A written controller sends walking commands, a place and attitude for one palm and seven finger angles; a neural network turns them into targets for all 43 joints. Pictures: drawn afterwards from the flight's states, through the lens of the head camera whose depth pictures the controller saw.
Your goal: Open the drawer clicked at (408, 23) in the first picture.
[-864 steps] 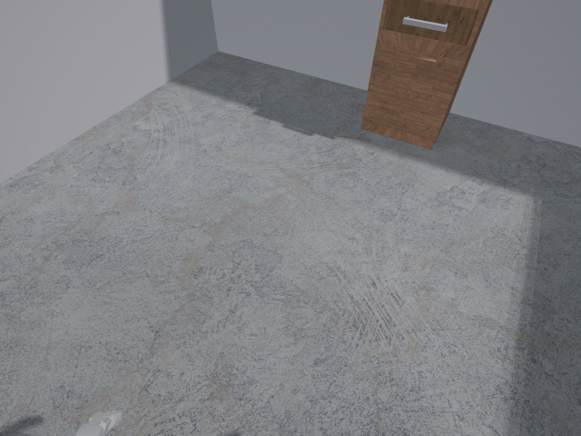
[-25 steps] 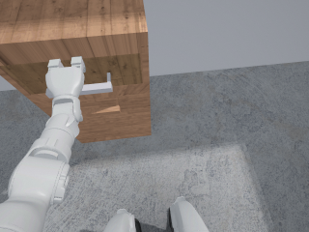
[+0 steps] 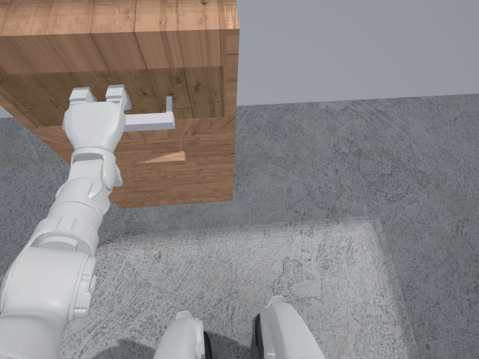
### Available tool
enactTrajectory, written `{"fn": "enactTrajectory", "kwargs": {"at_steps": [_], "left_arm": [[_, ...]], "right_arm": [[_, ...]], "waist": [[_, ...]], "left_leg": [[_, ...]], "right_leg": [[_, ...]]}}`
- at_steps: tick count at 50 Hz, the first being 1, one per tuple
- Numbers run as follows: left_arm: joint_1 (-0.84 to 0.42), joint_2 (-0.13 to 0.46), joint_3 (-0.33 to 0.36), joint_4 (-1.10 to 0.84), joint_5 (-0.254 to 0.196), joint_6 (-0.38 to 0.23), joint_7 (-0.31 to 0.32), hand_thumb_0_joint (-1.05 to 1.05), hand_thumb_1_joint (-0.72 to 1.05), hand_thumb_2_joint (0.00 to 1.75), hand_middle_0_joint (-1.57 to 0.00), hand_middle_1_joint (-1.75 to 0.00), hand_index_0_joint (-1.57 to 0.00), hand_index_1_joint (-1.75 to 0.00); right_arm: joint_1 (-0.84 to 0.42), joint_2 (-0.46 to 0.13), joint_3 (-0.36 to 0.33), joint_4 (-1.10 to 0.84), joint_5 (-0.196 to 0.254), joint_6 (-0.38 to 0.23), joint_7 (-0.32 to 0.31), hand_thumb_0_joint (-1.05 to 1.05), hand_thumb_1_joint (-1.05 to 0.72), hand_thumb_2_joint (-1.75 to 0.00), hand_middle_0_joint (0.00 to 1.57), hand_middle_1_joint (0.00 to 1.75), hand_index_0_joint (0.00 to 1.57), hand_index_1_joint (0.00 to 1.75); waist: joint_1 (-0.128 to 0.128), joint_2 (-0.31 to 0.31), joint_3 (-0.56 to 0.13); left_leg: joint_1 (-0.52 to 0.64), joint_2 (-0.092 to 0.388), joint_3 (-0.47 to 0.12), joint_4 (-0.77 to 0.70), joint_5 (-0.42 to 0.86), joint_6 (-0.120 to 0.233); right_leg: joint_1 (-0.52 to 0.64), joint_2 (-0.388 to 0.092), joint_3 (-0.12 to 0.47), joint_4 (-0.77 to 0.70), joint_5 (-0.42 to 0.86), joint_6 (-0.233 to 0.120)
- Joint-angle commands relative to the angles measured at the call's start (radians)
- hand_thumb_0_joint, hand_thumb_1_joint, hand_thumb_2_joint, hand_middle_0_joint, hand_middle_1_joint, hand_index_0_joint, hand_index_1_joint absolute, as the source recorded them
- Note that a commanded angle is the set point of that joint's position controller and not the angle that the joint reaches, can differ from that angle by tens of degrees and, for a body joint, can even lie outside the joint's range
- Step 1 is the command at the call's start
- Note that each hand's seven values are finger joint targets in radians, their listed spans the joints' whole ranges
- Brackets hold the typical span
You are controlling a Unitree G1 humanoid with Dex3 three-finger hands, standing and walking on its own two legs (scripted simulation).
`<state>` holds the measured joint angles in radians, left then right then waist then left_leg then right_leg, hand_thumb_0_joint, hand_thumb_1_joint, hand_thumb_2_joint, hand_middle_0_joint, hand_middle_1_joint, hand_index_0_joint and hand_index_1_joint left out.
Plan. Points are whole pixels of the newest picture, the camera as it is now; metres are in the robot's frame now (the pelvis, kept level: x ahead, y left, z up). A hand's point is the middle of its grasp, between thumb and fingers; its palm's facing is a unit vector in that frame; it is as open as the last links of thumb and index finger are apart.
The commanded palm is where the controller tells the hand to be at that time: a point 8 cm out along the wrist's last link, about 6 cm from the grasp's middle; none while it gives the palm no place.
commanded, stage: lower the fingers behind the handle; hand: left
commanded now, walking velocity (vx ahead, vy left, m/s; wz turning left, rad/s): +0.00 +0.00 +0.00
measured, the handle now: (121, 113) +0.55 +0.18 -0.03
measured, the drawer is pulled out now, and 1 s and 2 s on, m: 0.00 0.01 0.01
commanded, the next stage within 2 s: close the thumb around the handle in 1.08 s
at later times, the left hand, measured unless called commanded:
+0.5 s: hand (113, 151) +0.49 +0.19 -0.05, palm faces -0.02 -0.03 -1.00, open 14.0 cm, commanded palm +0.47 +0.19 +0.01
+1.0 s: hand (121, 147) +0.50 +0.18 -0.05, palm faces -0.06 -0.02 -1.00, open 13.9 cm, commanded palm +0.48 +0.18 -0.01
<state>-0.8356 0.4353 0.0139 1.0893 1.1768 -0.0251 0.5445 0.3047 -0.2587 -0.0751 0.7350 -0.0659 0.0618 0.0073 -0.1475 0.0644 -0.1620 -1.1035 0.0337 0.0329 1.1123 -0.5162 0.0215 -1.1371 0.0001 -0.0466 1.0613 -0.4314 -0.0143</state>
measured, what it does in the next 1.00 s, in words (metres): stands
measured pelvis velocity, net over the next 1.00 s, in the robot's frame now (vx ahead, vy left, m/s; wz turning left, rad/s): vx -0.02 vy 0.00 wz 0.00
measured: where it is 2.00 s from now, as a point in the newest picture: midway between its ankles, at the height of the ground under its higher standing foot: outside the picture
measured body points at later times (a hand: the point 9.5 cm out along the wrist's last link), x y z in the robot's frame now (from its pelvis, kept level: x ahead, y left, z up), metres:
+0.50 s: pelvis -0.01 +0.00 -0.02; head +0.15 +0.00 +0.40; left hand +0.48 +0.19 +0.01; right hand +0.00 -0.28 -0.15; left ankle -0.01 +0.10 -0.65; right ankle +0.02 -0.12 -0.65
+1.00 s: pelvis -0.02 +0.00 -0.03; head +0.14 +0.00 +0.40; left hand +0.49 +0.18 +0.00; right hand -0.02 -0.27 -0.15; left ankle -0.01 +0.10 -0.65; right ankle +0.02 -0.12 -0.65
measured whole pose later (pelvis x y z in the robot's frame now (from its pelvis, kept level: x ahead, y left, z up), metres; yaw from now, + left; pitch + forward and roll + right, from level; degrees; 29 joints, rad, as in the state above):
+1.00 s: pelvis -0.02 +0.00 -0.03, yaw +0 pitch +31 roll -2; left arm -0.90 0.47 -0.01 1.15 1.15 -0.07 0.46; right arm 0.33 -0.25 -0.03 0.74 -0.06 0.03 -0.01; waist -0.18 0.07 -0.19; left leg -1.23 0.04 0.02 1.24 -0.54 0.03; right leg -1.26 0.00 -0.05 1.18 -0.45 -0.02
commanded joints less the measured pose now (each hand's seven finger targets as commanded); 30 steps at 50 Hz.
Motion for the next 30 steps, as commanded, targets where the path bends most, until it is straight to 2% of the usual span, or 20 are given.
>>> {"fn": "enactTrajectory", "kwargs": {"at_steps": [1, 2, 3, 4, 5, 7, 8, 9, 11, 12, 13, 16, 18, 21, 23, 24, 25, 26, 28, 30], "left_arm": [[-0.536, 0.210, 0.005, -0.256, -0.049, 0.077, 0.013, 0.00, -0.50, 0.30, -0.30, -1.20, -0.30, -1.20], [-0.522, 0.178, -0.024, -0.237, -0.061, 0.086, -0.013, 0.00, -0.50, 0.30, -0.30, -1.20, -0.30, -1.20], [-0.502, 0.173, -0.031, -0.221, -0.076, 0.087, -0.040, 0.00, -0.50, 0.30, -0.30, -1.20, -0.30, -1.20], [-0.481, 0.160, -0.050, -0.185, -0.079, 0.088, -0.067, 0.00, -0.50, 0.30, -0.30, -1.20, -0.30, -1.20], [-0.489, 0.135, -0.074, -0.166, -0.084, 0.080, -0.087, 0.00, -0.50, 0.30, -0.30, -1.20, -0.30, -1.20], [-0.445, 0.148, -0.071, -0.105, -0.082, 0.052, -0.122, 0.00, -0.50, 0.30, -0.30, -1.20, -0.30, -1.20], [-0.399, 0.179, -0.045, -0.069, -0.081, 0.037, -0.135, 0.00, -0.50, 0.30, -0.30, -1.20, -0.30, -1.20], [-0.384, 0.171, -0.055, -0.044, -0.077, 0.021, -0.145, 0.00, -0.50, 0.30, -0.30, -1.20, -0.30, -1.20], [-0.343, 0.220, -0.011, -0.024, -0.069, -0.018, -0.153, 0.00, -0.50, 0.30, -0.30, -1.20, -0.30, -1.20], [-0.331, 0.234, -0.002, -0.028, -0.060, -0.037, -0.151, 0.00, -0.50, 0.30, -0.30, -1.20, -0.30, -1.20], [-0.309, 0.270, 0.028, -0.046, -0.052, -0.054, -0.144, 0.00, -0.50, 0.30, -0.30, -1.20, -0.30, -1.20], [-0.255, 0.287, 0.068, -0.091, -0.032, -0.086, -0.105, 0.00, -0.50, 0.30, -0.30, -1.20, -0.30, -1.20], [-0.288, 0.275, 0.063, -0.139, -0.019, -0.094, -0.065, 0.00, -0.50, 0.30, -0.30, -1.20, -0.30, -1.20], [-0.349, 0.282, 0.085, -0.227, -0.014, -0.098, -0.008, 0.00, -0.50, 0.30, -0.30, -1.20, -0.30, -1.20], [-0.398, 0.244, 0.060, -0.269, -0.011, -0.091, 0.025, 0.00, -0.50, 0.30, -0.30, -1.20, -0.30, -1.20], [-0.417, 0.222, 0.045, -0.262, -0.013, -0.078, 0.038, 0.00, -0.50, 0.30, -0.30, -1.20, -0.30, -1.20], [-0.413, 0.231, 0.055, -0.237, -0.014, -0.058, 0.049, 0.00, -0.50, 0.30, -0.30, -1.20, -0.30, -1.20], [-0.432, 0.222, 0.047, -0.211, -0.016, -0.035, 0.055, 0.00, -0.50, 0.30, -0.30, -1.20, -0.30, -1.20], [-0.469, 0.209, 0.021, -0.154, -0.019, 0.010, 0.059, 0.00, -0.50, 0.30, -0.30, -1.20, -0.30, -1.20], [-0.484, 0.223, 0.016, -0.125, -0.020, 0.046, 0.051, 0.00, -0.50, 0.30, -0.30, -1.20, -0.30, -1.20]], "right_arm": [[0.209, -0.157, -0.053, -0.028, 0.003, 0.000, -0.008, 0.00, -0.90, -0.90, 0.20, 0.30, 0.20, 0.30], [0.217, -0.156, -0.055, -0.019, 0.007, 0.002, -0.013, 0.00, -0.90, -0.90, 0.20, 0.30, 0.20, 0.30], [0.218, -0.157, -0.052, -0.015, 0.010, 0.002, -0.017, 0.00, -0.90, -0.90, 0.20, 0.30, 0.20, 0.30], [0.213, -0.155, -0.048, -0.010, 0.013, 0.002, -0.022, 0.00, -0.90, -0.90, 0.20, 0.30, 0.20, 0.30], [0.213, -0.155, -0.044, -0.004, 0.014, -0.002, -0.027, 0.00, -0.90, -0.90, 0.20, 0.30, 0.20, 0.30], [0.210, -0.153, -0.031, 0.002, 0.016, -0.006, -0.036, 0.00, -0.90, -0.90, 0.20, 0.30, 0.20, 0.30], [0.201, -0.156, -0.024, 0.001, 0.015, -0.006, -0.038, 0.00, -0.90, -0.90, 0.20, 0.30, 0.20, 0.30], [0.195, -0.152, -0.016, -0.008, 0.015, -0.007, -0.040, 0.00, -0.90, -0.90, 0.20, 0.30, 0.20, 0.30], [0.181, -0.152, -0.007, -0.016, 0.012, -0.008, -0.038, 0.00, -0.90, -0.90, 0.20, 0.30, 0.20, 0.30], [0.180, -0.151, -0.004, -0.031, 0.011, -0.009, -0.038, 0.00, -0.90, -0.90, 0.20, 0.30, 0.20, 0.30], [0.174, -0.150, -0.003, -0.042, 0.009, -0.010, -0.036, 0.00, -0.90, -0.90, 0.20, 0.30, 0.20, 0.30], [0.165, -0.144, -0.010, -0.063, 0.001, -0.013, -0.027, 0.00, -0.90, -0.90, 0.20, 0.30, 0.20, 0.30], [0.171, -0.145, -0.018, -0.067, -0.001, -0.020, -0.022, 0.00, -0.90, -0.90, 0.20, 0.30, 0.20, 0.30], [0.174, -0.149, -0.036, -0.060, -0.007, -0.026, -0.013, 0.00, -0.90, -0.90, 0.20, 0.30, 0.20, 0.30], [0.185, -0.152, -0.048, -0.044, -0.006, -0.027, -0.008, 0.00, -0.90, -0.90, 0.20, 0.30, 0.20, 0.30], [0.188, -0.153, -0.053, -0.030, -0.008, -0.027, -0.005, 0.00, -0.90, -0.90, 0.20, 0.30, 0.20, 0.30], [0.191, -0.157, -0.052, -0.020, -0.008, -0.023, -0.001, 0.00, -0.90, -0.90, 0.20, 0.30, 0.20, 0.30], [0.192, -0.160, -0.051, -0.011, -0.009, -0.020, 0.000, 0.00, -0.90, -0.90, 0.20, 0.30, 0.20, 0.30], [0.189, -0.165, -0.046, 0.001, -0.005, -0.017, 0.000, 0.00, -0.90, -0.90, 0.20, 0.30, 0.20, 0.30], [0.182, -0.168, -0.038, 0.000, -0.003, -0.015, -0.001, 0.00, -0.90, -0.90, 0.20, 0.30, 0.20, 0.30]], "waist": [[-0.042, 0.068, -0.735], [-0.054, 0.062, -0.720], [-0.050, 0.051, -0.692], [-0.054, 0.040, -0.636], [-0.072, 0.020, -0.579], [-0.067, -0.012, -0.475], [-0.053, -0.035, -0.433], [-0.054, -0.047, -0.381], [-0.027, -0.026, -0.341], [-0.021, -0.027, -0.350], [-0.003, -0.010, -0.369], [0.028, 0.005, -0.447], [0.017, 0.016, -0.488], [0.011, 0.048, -0.602], [-0.004, 0.082, -0.662], [-0.017, 0.098, -0.656], [-0.014, 0.091, -0.650], [-0.031, 0.066, -0.634], [-0.051, 0.053, -0.582], [-0.045, 0.065, -0.576]], "left_leg": [[0.512, -0.033, -0.059, -0.098, 0.618, 0.009], [0.532, -0.030, -0.062, -0.106, 0.612, 0.010], [0.522, -0.032, -0.059, -0.115, 0.590, 0.013], [0.502, -0.032, -0.057, -0.125, 0.554, 0.014], [0.473, -0.032, -0.055, -0.131, 0.508, 0.020], [0.394, -0.037, -0.045, -0.137, 0.440, 0.026], [0.344, -0.040, -0.041, -0.136, 0.397, 0.029], [0.292, -0.044, -0.035, -0.136, 0.363, 0.031], [0.232, -0.047, -0.024, -0.123, 0.341, 0.032], [0.206, -0.048, -0.023, -0.111, 0.333, 0.032], [0.188, -0.049, -0.017, -0.096, 0.342, 0.033], [0.180, -0.049, -0.018, -0.060, 0.399, 0.028], [0.188, -0.042, -0.022, -0.039, 0.415, 0.025], [0.249, -0.038, -0.036, -0.013, 0.461, 0.019], [0.328, -0.030, -0.059, -0.009, 0.497, 0.012], [0.352, -0.027, -0.064, -0.006, 0.511, 0.008], [0.352, -0.026, -0.067, -0.005, 0.510, 0.006], [0.357, -0.024, -0.075, -0.004, 0.513, 0.005], [0.319, -0.025, -0.071, -0.011, 0.442, 0.010], [0.303, -0.032, -0.069, -0.023, 0.404, 0.010]], "right_leg": [[0.414, 0.043, 0.011, -0.124, 0.493, -0.009], [0.405, 0.044, 0.010, -0.140, 0.483, -0.007], [0.412, 0.045, 0.011, -0.153, 0.470, -0.006], [0.397, 0.046, 0.009, -0.164, 0.442, -0.007], [0.382, 0.047, 0.010, -0.176, 0.415, -0.005], [0.369, 0.045, 0.015, -0.179, 0.380, -0.007], [0.368, 0.045, 0.018, -0.176, 0.352, -0.009], [0.362, 0.043, 0.020, -0.174, 0.335, -0.011], [0.350, 0.041, 0.026, -0.153, 0.322, -0.017], [0.348, 0.040, 0.027, -0.134, 0.318, -0.018], [0.352, 0.041, 0.033, -0.117, 0.334, -0.020], [0.350, 0.041, 0.033, -0.064, 0.386, -0.024], [0.322, 0.041, 0.029, -0.043, 0.388, -0.022], [0.309, 0.041, 0.025, -0.017, 0.402, -0.021], [0.267, 0.043, 0.015, -0.014, 0.387, -0.020], [0.240, 0.043, 0.009, -0.017, 0.381, -0.018], [0.231, 0.043, 0.004, -0.014, 0.368, -0.019], [0.211, 0.045, -0.002, -0.014, 0.357, -0.018], [0.187, 0.044, -0.003, -0.029, 0.305, -0.016], [0.195, 0.043, -0.003, -0.035, 0.279, -0.018]]}}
